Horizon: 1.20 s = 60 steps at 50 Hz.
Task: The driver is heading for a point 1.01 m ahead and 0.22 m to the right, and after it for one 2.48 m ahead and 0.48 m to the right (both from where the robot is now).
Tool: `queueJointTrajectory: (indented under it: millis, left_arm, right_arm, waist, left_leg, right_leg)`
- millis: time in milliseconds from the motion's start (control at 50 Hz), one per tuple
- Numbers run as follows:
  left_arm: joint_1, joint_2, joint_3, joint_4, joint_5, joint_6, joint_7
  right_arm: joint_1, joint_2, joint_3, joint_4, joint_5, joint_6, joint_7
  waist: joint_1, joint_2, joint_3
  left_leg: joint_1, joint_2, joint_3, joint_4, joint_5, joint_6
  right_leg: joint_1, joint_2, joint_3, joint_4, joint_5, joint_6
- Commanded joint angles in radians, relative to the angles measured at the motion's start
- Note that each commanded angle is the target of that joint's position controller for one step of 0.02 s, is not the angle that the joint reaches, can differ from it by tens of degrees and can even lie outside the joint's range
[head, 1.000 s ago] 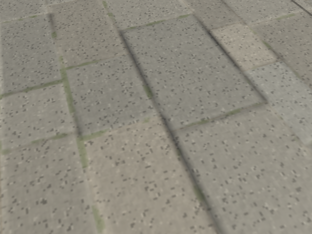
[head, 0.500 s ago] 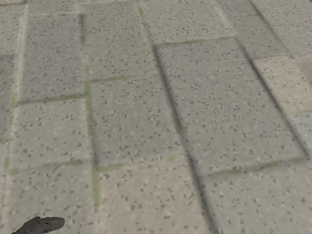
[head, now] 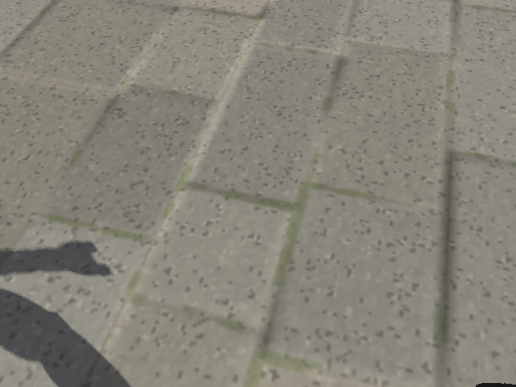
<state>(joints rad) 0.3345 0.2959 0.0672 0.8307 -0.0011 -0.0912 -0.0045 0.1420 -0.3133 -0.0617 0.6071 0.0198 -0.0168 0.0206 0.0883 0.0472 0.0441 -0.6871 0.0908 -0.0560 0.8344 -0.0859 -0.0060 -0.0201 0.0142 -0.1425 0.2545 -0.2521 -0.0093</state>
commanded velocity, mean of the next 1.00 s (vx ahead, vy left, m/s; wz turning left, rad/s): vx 0.50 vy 0.00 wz -0.20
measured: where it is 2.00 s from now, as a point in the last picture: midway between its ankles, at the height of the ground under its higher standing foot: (369, 207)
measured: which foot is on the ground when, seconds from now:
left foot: up 0.00-0.14, down 0.16-0.70, up 0.72-1.00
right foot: down 0.00-0.16, up 0.18-0.68, down 0.70-1.00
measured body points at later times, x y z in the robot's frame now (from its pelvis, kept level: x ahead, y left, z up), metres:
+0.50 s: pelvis +0.29 +0.06 +0.00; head +0.31 +0.06 +0.45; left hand +0.45 +0.32 -0.10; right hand +0.35 -0.22 -0.11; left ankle +0.23 +0.14 -0.74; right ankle +0.46 -0.11 -0.68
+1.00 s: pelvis +0.58 -0.01 +0.00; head +0.61 -0.03 +0.45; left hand +0.73 +0.25 -0.10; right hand +0.70 -0.31 -0.08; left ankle +0.78 +0.13 -0.69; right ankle +0.53 -0.08 -0.74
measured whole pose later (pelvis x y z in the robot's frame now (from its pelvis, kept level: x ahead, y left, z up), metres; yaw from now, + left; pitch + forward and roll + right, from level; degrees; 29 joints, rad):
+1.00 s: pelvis +0.58 -0.01 +0.00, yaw -18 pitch +2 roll +0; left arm 0.32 0.29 0.06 0.72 -0.02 -0.04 0.00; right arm 0.09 -0.30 -0.04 0.67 -0.01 -0.09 0.00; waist 0.06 0.03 0.04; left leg -0.65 0.08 -0.10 0.73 -0.08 -0.07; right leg -0.17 0.11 0.12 0.35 -0.21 -0.08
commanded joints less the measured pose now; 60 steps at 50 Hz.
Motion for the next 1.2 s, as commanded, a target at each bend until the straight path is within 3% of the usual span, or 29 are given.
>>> queueJointTrajectory:
  millis: [20, 100, 140, 160, 180, 200, 220, 260, 300, 360, 520, 600, 640, 680, 700, 720, 740, 760, 780, 800, 820, 880, 980, 1060, 1100, 1140, 1160, 1180, 1200]
  left_arm:
    - [-0.039, 0.169, 0.034, -0.049, -0.016, -0.010, -0.001]
    - [-0.001, 0.213, 0.044, -0.008, -0.037, 0.014, -0.001]
    - [-0.006, 0.211, 0.037, 0.000, -0.036, 0.026, 0.007]
    - [0.001, 0.171, 0.017, -0.017, -0.013, 0.022, 0.012]
    - [0.116, 0.035, -0.030, -0.058, 0.013, 0.005, 0.000]
    - [0.060, 0.120, -0.013, -0.036, -0.015, -0.017, -0.008]
    - [-0.039, 0.167, 0.003, -0.075, -0.050, -0.026, -0.012]
    - [-0.104, 0.143, -0.002, -0.086, -0.022, -0.033, -0.002]
    - [-0.048, 0.122, -0.001, -0.062, -0.021, -0.008, -0.007]
    - [-0.056, 0.073, -0.011, -0.058, -0.020, 0.027, -0.005]
    - [-0.282, 0.035, -0.027, -0.133, -0.018, 0.019, -0.033]
    - [-0.349, 0.045, -0.025, -0.188, -0.016, 0.018, -0.059]
    - [-0.314, 0.070, -0.011, -0.202, -0.015, 0.022, -0.068]
    - [-0.102, 0.142, 0.032, -0.164, -0.017, 0.029, -0.060]
    - [0.065, 0.217, 0.064, -0.134, -0.020, 0.038, -0.043]
    - [0.079, 0.316, 0.083, -0.137, -0.030, 0.036, -0.036]
    - [0.110, 0.228, 0.058, -0.153, -0.026, 0.030, -0.033]
    - [0.072, 0.186, 0.046, -0.152, -0.016, 0.025, -0.029]
    - [0.011, 0.169, 0.042, -0.163, -0.017, 0.022, -0.026]
    - [-0.051, 0.141, 0.034, -0.176, -0.017, 0.024, -0.024]
    - [-0.085, 0.120, 0.025, -0.193, -0.004, 0.023, -0.019]
    - [-0.107, 0.130, 0.029, -0.201, -0.007, 0.023, -0.007]
    - [-0.051, 0.169, 0.043, -0.177, -0.020, 0.037, 0.017]
    - [0.010, 0.164, 0.044, -0.154, -0.028, 0.049, 0.022]
    - [0.002, 0.160, 0.045, -0.155, -0.024, 0.052, 0.023]
    - [-0.013, 0.120, 0.034, -0.165, -0.018, 0.055, 0.021]
    - [-0.004, 0.056, 0.010, -0.180, -0.006, 0.052, 0.016]
    - [0.131, -0.010, -0.011, -0.211, -0.027, 0.041, 0.015]
    - [0.139, 0.086, 0.002, -0.196, -0.044, 0.039, 0.018]
  right_arm:
    - [-0.093, -0.004, 0.011, -0.087, 0.001, -0.025, 0.019]
    - [-0.120, -0.049, -0.006, -0.112, -0.006, -0.029, 0.029]
    - [0.103, -0.118, -0.047, -0.051, -0.010, -0.024, 0.019]
    - [0.266, -0.182, -0.073, -0.014, -0.009, -0.015, 0.004]
    - [0.288, -0.293, -0.085, -0.007, -0.013, -0.015, -0.005]
    - [0.311, -0.205, -0.062, -0.019, -0.007, -0.022, -0.001]
    - [0.263, -0.165, -0.046, -0.004, -0.013, -0.034, 0.003]
    - [0.153, -0.112, -0.030, 0.004, -0.015, -0.046, 0.005]
    - [0.103, -0.071, -0.019, 0.003, -0.031, -0.059, 0.005]
    - [0.098, -0.086, -0.027, 0.040, -0.027, -0.086, 0.002]
    - [0.161, -0.123, -0.036, 0.121, -0.025, -0.089, -0.020]
    - [0.200, -0.140, -0.045, 0.159, -0.011, -0.057, -0.027]
    - [0.183, -0.166, -0.051, 0.156, -0.010, -0.038, -0.039]
    - [0.160, -0.175, -0.051, 0.144, -0.010, -0.019, -0.055]
    - [0.172, -0.154, -0.038, 0.125, -0.022, -0.023, -0.064]
    - [0.290, -0.004, 0.011, 0.080, -0.052, -0.052, -0.040]
    - [0.197, -0.079, 0.003, 0.082, -0.022, -0.093, -0.022]
    - [0.096, -0.126, -0.010, 0.047, 0.017, -0.116, -0.010]
    - [0.062, -0.113, -0.003, 0.035, 0.011, -0.129, -0.013]
    - [0.047, -0.114, -0.008, 0.038, -0.015, -0.131, -0.020]
    - [0.062, -0.120, -0.014, 0.038, -0.026, -0.122, -0.022]
    - [0.094, -0.086, -0.009, 0.041, -0.036, -0.089, -0.023]
    - [-0.087, -0.031, 0.016, 0.000, -0.032, -0.086, -0.019]
    - [-0.149, -0.073, 0.001, -0.018, -0.011, -0.099, -0.006]
    - [-0.120, -0.100, -0.013, -0.013, -0.008, -0.108, -0.002]
    - [0.012, -0.128, -0.035, 0.020, -0.015, -0.116, -0.009]
    - [0.142, -0.176, -0.050, 0.030, -0.032, -0.120, -0.017]
    - [0.231, -0.266, -0.070, 0.057, -0.047, -0.106, -0.017]
    - [0.237, -0.201, -0.062, 0.064, -0.022, -0.100, -0.010]
  waist:
    - [-0.012, -0.093, 0.029]
    - [-0.050, -0.118, 0.022]
    - [-0.185, -0.120, -0.121]
    - [-0.254, -0.068, -0.229]
    - [-0.158, 0.211, -0.366]
    - [-0.217, 0.128, -0.467]
    - [-0.216, 0.097, -0.299]
    - [-0.151, 0.014, -0.140]
    - [-0.091, 0.030, -0.119]
    - [-0.072, 0.006, -0.061]
    - [-0.157, -0.017, 0.037]
    - [-0.169, -0.016, 0.046]
    - [-0.132, 0.022, -0.006]
    - [-0.009, 0.033, -0.139]
    - [0.064, -0.045, -0.242]
    - [-0.043, -0.310, -0.345]
    - [0.032, -0.201, -0.448]
    - [0.046, -0.157, -0.303]
    - [0.008, -0.072, -0.212]
    - [-0.033, -0.035, -0.139]
    - [-0.069, -0.060, -0.118]
    - [-0.108, -0.080, -0.083]
    - [-0.042, -0.116, -0.046]
    - [-0.023, -0.138, -0.054]
    - [-0.049, -0.162, -0.056]
    - [-0.123, -0.165, -0.106]
    - [-0.178, -0.071, -0.226]
    - [-0.127, 0.234, -0.346]
    - [-0.143, 0.231, -0.315]
  left_leg:
    - [0.078, -0.018, 0.037, -0.148, 0.086, 0.021]
    - [0.148, -0.068, 0.081, -0.255, -0.051, 0.081]
    - [0.496, -0.139, 0.130, -0.325, -0.010, 0.132]
    - [0.796, -0.046, -0.002, -0.283, 0.033, 0.168]
    - [1.108, 0.239, -0.537, -0.363, -0.135, 0.340]
    - [1.112, 0.292, -0.726, -0.486, -0.215, 0.377]
    - [1.005, 0.251, -0.558, -0.501, -0.156, 0.329]
    - [0.746, 0.171, -0.338, -0.529, 0.048, 0.278]
    - [0.615, 0.146, -0.240, -0.596, 0.134, 0.270]
    - [0.532, 0.148, -0.124, -0.679, 0.169, 0.274]
    - [0.595, 0.121, 0.116, -0.732, 0.148, 0.188]
    - [0.779, 0.170, 0.148, -0.640, 0.304, 0.164]
    - [0.825, 0.171, 0.178, -0.513, 0.637, 0.137]
    - [0.763, 0.133, 0.227, -0.201, 0.845, 0.091]
    - [0.540, 0.095, 0.229, 0.085, 0.602, 0.051]
    - [0.064, -0.123, 0.167, 0.456, -0.367, -0.023]
    - [-0.061, -0.144, -0.048, 0.570, -0.493, -0.009]
    - [-0.135, -0.088, -0.063, 0.553, -0.404, 0.013]
    - [-0.114, -0.044, -0.052, 0.468, -0.324, 0.023]
    - [-0.063, -0.016, -0.042, 0.374, -0.286, 0.014]
    - [0.012, 0.003, -0.047, 0.333, -0.259, 0.005]
    - [0.081, 0.005, -0.015, 0.206, -0.229, -0.043]
    - [0.191, -0.062, 0.016, -0.176, 0.110, -0.079]
    - [0.243, -0.089, -0.027, -0.311, 0.136, -0.062]
    - [0.279, -0.085, -0.038, -0.333, 0.060, -0.031]
    - [0.473, -0.071, -0.021, -0.385, 0.023, 0.020]
    - [0.697, 0.077, -0.159, -0.382, -0.052, 0.081]
    - [1.005, 0.306, -0.608, -0.470, -0.253, 0.245]
    - [0.997, 0.347, -0.787, -0.535, -0.521, 0.269]
  right_leg:
    - [-0.050, -0.255, 0.092, -0.116, 0.307, -0.160]
    - [0.077, -0.303, 0.074, -0.017, 0.584, -0.138]
    - [0.021, -0.256, 0.004, 0.267, 0.838, -0.093]
    - [-0.188, -0.217, -0.012, 0.529, 0.609, -0.053]
    - [-0.583, -0.039, 0.020, 0.920, -0.202, 0.017]
    - [-0.666, -0.022, 0.216, 1.064, -0.340, 0.014]
    - [-0.753, -0.067, 0.218, 1.088, -0.273, 0.003]
    - [-0.710, -0.139, 0.197, 0.962, -0.125, -0.002]
    - [-0.597, -0.167, 0.214, 0.909, -0.055, 0.006]
    - [-0.606, -0.170, 0.221, 0.828, 0.021, 0.032]
    - [-0.615, -0.108, 0.177, 0.408, 0.399, 0.012]
    - [-0.683, -0.082, 0.138, 0.337, 0.261, -0.034]
    - [-0.600, -0.027, 0.077, 0.339, 0.145, -0.070]
    - [-0.301, 0.053, 0.039, 0.302, 0.129, -0.126]
    - [0.012, -0.036, 0.209, 0.283, 0.163, -0.185]
    - [0.388, -0.304, 0.774, 0.223, 0.013, -0.391]
    - [0.468, -0.342, 0.978, 0.086, -0.083, -0.413]
    - [0.376, -0.313, 0.820, 0.059, -0.027, -0.357]
    - [0.231, -0.271, 0.706, 0.057, 0.061, -0.324]
    - [0.089, -0.235, 0.618, 0.042, 0.177, -0.303]
    - [-0.010, -0.209, 0.567, 0.019, 0.267, -0.301]
    - [-0.166, -0.175, 0.485, -0.023, 0.372, -0.307]
    - [-0.291, -0.081, 0.379, -0.013, 0.254, -0.226]
    - [-0.209, -0.121, 0.487, 0.060, 0.127, -0.194]
    - [-0.163, -0.146, 0.548, 0.122, 0.112, -0.174]
    - [-0.187, -0.096, 0.535, 0.255, 0.143, -0.131]
    - [-0.277, -0.035, 0.460, 0.508, 0.049, -0.094]
    - [-0.607, 0.108, 0.316, 0.844, -0.330, -0.026]
    - [-0.764, 0.028, 0.321, 1.005, -0.331, -0.010]
Velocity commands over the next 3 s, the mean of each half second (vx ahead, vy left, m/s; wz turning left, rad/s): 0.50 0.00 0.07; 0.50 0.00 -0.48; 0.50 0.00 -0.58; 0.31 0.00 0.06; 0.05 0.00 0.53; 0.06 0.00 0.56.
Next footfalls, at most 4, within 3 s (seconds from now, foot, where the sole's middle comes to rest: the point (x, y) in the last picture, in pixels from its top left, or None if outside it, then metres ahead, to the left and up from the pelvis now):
0.16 left None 0.26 0.15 -0.78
0.70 right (325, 348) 0.57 -0.08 -0.78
1.16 left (279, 243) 0.88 0.05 -0.78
1.68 right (405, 227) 0.98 -0.33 -0.78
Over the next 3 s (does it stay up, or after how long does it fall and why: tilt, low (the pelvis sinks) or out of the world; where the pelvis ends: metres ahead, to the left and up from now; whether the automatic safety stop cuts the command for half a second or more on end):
stays up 1.08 -0.24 0.00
